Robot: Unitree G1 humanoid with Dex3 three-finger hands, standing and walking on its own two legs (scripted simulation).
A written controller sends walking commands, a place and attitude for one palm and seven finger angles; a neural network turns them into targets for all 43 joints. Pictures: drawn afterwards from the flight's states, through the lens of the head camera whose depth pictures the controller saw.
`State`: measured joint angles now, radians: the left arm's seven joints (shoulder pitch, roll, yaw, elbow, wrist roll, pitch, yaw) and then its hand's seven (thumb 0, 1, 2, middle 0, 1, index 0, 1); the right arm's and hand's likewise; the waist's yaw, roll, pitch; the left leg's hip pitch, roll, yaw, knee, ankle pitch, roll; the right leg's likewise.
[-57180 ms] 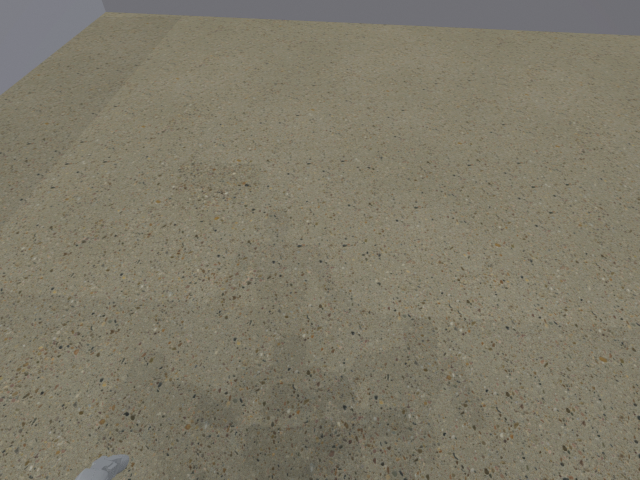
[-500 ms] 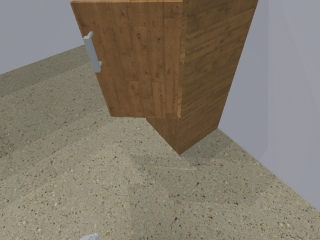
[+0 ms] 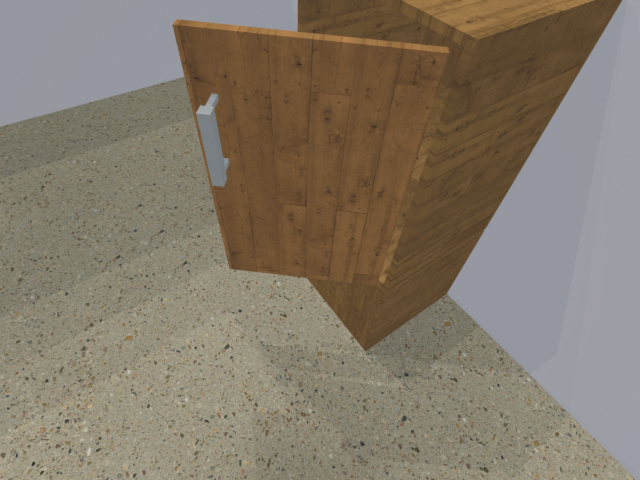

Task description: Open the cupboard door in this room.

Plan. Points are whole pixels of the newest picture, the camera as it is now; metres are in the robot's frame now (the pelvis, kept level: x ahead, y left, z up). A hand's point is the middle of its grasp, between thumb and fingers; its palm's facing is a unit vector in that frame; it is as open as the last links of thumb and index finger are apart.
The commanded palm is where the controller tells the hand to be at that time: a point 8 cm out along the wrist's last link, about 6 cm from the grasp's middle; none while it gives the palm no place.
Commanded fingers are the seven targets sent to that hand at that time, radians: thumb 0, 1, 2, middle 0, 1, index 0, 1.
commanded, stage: come to a stop and stand still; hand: left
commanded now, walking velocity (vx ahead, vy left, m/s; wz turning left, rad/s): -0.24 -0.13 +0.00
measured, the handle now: (216, 141) +0.59 +0.23 +0.06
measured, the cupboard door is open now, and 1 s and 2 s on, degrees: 49 49 49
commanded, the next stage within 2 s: look again from close up in 1.00 s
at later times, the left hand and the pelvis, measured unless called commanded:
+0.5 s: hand out of the picture +0.08 +0.14 -0.16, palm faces +0.01 -0.97 -0.22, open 7.3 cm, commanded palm none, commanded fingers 0.00 0.90 0.90 -0.20 -0.30 -0.20 -0.30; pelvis +0.01 -0.04 +0.00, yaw +0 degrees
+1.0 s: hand out of the picture +0.00 +0.18 -0.16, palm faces -0.01 -0.96 -0.28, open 7.3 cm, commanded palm none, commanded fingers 0.00 0.90 0.90 -0.20 -0.30 -0.20 -0.30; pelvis +0.00 -0.02 +0.00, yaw -2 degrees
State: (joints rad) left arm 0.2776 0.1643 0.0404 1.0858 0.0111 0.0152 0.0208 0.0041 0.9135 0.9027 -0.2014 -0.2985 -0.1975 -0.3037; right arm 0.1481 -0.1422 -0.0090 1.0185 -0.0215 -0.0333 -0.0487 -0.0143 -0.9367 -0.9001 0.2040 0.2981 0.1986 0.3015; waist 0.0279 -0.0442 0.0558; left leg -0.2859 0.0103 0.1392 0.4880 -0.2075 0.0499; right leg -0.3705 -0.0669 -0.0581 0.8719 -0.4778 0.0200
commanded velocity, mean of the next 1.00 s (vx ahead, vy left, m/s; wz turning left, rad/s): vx -0.04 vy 0.03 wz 0.00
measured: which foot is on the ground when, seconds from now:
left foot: down 0.00-0.24, up 0.26-0.52, down 0.54-1.00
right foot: up 0.00-0.22, down 0.24-1.00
